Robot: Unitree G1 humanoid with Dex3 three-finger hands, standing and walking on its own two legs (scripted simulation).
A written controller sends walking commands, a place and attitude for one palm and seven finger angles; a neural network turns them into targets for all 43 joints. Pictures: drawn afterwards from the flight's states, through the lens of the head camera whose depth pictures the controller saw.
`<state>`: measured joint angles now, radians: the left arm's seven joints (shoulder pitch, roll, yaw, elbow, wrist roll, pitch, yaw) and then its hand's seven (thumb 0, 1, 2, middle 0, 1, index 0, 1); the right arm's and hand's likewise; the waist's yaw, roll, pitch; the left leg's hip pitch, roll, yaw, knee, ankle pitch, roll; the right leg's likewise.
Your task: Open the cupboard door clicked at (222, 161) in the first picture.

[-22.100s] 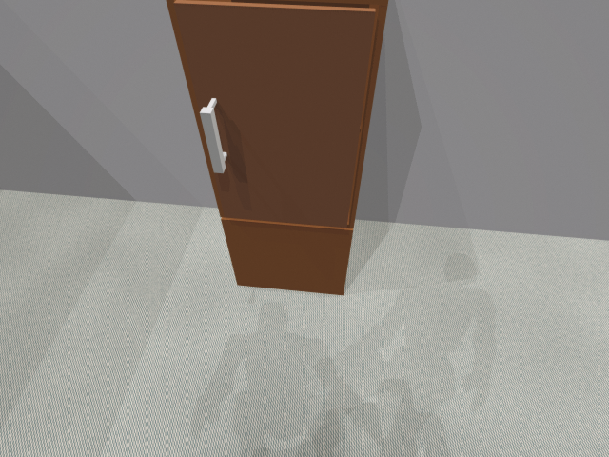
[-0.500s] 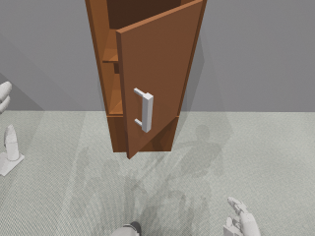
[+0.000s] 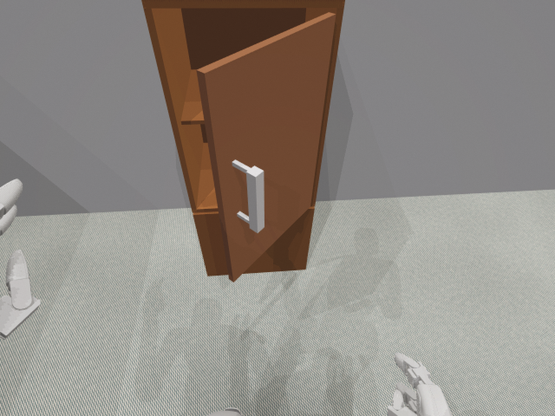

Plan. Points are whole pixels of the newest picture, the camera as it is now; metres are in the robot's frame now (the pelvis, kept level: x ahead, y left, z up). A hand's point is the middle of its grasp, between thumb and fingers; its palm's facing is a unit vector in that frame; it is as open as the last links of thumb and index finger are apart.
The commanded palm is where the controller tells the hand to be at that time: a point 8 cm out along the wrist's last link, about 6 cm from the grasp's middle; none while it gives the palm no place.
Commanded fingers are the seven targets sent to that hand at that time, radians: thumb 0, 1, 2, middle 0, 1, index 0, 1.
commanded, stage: stop stepping back and stand still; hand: left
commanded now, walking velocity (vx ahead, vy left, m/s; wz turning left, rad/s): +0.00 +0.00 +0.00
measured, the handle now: (247, 197) +0.55 +0.08 -0.02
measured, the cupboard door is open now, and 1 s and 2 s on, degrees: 47 47 47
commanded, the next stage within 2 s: let the arm hang, fingers relaxed in 0.06 s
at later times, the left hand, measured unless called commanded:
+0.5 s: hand out of the picture +0.00 +0.20 -0.17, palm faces +0.04 -0.99 -0.15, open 7.2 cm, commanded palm none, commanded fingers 0.00 0.90 0.90 -0.20 -0.30 -0.20 -0.30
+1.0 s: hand out of the picture -0.08 +0.21 -0.17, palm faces +0.11 -0.97 -0.21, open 7.4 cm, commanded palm none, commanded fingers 0.00 0.90 0.90 -0.20 -0.30 -0.20 -0.30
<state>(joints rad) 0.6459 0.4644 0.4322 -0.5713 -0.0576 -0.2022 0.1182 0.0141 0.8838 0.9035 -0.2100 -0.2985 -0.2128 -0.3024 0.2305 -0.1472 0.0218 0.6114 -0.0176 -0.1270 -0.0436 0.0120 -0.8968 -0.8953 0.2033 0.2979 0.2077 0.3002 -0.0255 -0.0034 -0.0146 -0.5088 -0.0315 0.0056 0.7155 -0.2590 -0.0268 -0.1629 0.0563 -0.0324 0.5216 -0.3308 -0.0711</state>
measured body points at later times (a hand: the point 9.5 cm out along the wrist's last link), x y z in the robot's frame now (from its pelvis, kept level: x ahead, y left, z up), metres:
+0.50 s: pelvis -0.03 +0.03 +0.01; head -0.01 +0.05 +0.45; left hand +0.00 +0.26 -0.16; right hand +0.07 -0.25 -0.12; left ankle +0.03 +0.14 -0.73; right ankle -0.04 -0.08 -0.73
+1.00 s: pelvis -0.03 +0.04 +0.01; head -0.02 +0.03 +0.46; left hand -0.08 +0.26 -0.15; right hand -0.04 -0.16 -0.16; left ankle +0.03 +0.14 -0.73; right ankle -0.04 -0.08 -0.73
